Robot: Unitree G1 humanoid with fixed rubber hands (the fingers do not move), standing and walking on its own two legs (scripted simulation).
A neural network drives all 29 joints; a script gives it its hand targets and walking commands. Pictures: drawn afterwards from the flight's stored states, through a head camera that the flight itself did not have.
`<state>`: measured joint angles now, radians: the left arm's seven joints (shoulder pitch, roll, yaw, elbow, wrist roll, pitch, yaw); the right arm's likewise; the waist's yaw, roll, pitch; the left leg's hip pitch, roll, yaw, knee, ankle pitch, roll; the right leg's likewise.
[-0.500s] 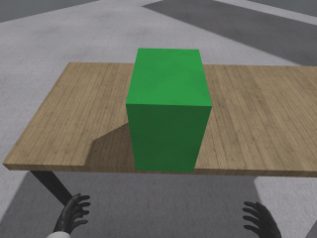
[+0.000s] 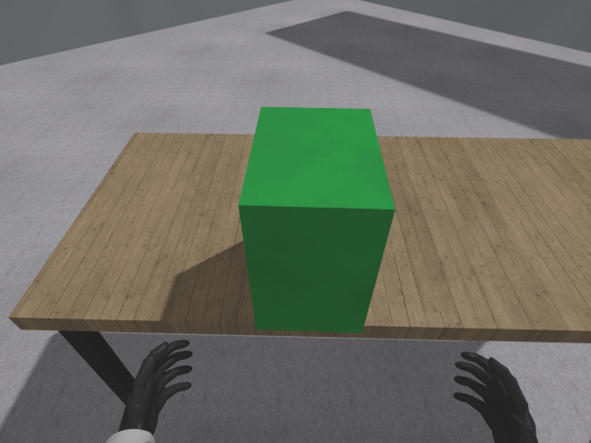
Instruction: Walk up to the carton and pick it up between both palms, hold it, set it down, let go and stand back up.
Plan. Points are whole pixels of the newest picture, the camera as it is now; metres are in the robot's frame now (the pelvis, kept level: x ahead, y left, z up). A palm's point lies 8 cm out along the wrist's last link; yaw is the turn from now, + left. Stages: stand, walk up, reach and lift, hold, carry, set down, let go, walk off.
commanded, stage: reach and lift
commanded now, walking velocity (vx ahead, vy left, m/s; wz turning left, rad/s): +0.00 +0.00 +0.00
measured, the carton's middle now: (312, 221) +0.48 +0.02 +0.05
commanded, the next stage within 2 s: none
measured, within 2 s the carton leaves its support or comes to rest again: neither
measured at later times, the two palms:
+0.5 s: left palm (154, 340) +0.22 +0.20 +0.08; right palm (509, 355) +0.24 -0.23 +0.07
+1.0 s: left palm (167, 267) +0.30 +0.20 +0.13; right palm (510, 279) +0.31 -0.23 +0.12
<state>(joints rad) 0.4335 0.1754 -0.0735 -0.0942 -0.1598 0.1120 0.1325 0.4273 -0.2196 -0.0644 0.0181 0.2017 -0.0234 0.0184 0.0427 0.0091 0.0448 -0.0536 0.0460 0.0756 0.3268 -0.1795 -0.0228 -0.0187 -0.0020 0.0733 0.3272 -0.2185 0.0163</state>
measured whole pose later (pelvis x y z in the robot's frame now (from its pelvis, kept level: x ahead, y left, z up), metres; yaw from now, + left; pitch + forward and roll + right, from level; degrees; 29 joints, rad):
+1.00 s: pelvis -0.01 -0.02 +0.00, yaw +0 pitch -2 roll +1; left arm -0.21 0.21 0.19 -0.22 -0.18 0.73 0.07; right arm -0.23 -0.39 0.02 0.00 0.42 0.37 -0.14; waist -0.01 -0.02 0.06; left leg -0.12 0.06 0.06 0.31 -0.15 -0.05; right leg -0.11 0.02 0.06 0.37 -0.22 0.00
